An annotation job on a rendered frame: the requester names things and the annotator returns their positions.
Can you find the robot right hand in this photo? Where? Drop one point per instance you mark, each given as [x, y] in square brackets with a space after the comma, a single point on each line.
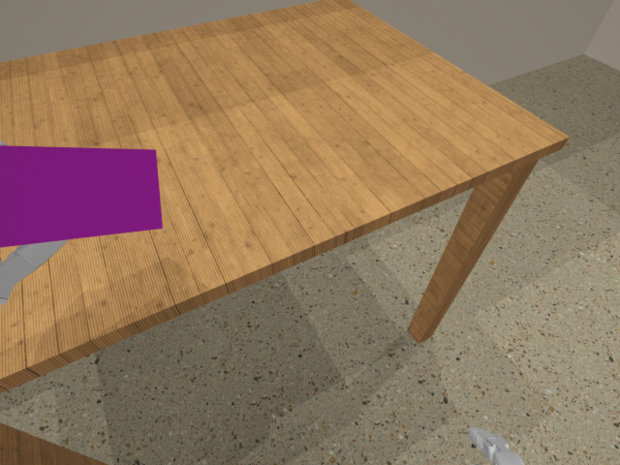
[495, 448]

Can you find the table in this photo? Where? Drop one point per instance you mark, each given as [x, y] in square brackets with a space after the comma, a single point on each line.
[279, 136]

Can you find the sponge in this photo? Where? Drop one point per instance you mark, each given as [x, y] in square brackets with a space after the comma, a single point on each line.
[59, 193]

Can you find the robot left hand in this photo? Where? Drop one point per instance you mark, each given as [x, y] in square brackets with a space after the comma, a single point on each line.
[23, 261]

